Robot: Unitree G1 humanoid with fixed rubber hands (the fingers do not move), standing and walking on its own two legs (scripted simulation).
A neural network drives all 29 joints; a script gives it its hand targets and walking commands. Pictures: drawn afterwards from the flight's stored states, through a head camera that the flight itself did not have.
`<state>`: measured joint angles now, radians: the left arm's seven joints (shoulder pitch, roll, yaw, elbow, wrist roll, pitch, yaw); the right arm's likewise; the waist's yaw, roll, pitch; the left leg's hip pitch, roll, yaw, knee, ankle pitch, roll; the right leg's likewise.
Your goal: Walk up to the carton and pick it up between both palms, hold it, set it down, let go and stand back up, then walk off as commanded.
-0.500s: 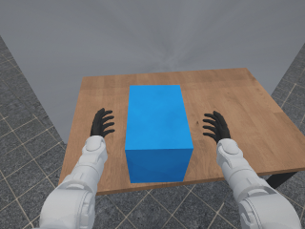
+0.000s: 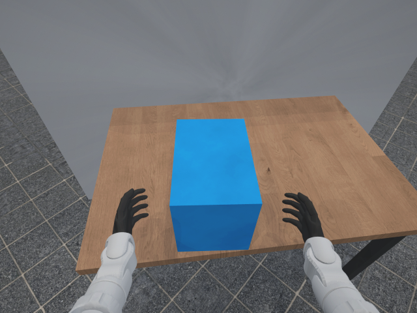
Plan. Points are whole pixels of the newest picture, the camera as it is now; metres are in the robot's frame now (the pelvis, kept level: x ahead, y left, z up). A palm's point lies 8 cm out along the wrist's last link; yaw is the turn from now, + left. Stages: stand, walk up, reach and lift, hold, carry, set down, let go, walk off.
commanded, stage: set down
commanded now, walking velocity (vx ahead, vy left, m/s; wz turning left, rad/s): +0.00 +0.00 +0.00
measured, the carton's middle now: (211, 183) +0.45 +0.02 -0.04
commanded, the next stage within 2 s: let go in 1.78 s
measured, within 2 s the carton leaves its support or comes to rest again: neither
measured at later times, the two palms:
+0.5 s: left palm (119, 264) +0.25 +0.21 -0.05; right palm (321, 273) +0.23 -0.20 -0.04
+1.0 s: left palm (115, 281) +0.22 +0.21 -0.06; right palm (323, 287) +0.21 -0.20 -0.05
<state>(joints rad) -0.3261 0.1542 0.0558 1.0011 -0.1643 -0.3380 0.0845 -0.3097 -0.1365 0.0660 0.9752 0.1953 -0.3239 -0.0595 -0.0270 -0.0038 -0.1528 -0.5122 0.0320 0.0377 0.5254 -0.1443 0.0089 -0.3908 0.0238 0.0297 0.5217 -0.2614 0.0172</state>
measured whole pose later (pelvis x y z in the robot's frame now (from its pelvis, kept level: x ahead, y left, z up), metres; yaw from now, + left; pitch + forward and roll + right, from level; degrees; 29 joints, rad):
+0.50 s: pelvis +0.02 +0.00 +0.00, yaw +0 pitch +4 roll -1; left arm 0.01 0.15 0.02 0.80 -0.17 -0.43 0.06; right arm 0.03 -0.14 0.08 0.85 0.20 -0.49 -0.01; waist -0.03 -0.01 -0.06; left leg -0.40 0.03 0.04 0.53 -0.19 0.01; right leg -0.26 0.02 0.03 0.49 -0.29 0.01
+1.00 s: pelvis +0.04 +0.00 +0.01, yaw +0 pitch -3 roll -1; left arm 0.19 0.15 0.02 0.61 -0.10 -0.20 0.04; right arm 0.14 -0.14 0.08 0.81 0.20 -0.44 0.00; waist -0.03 -0.01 0.02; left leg -0.24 0.03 0.04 0.52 -0.23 0.01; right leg -0.08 0.02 0.03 0.42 -0.30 0.01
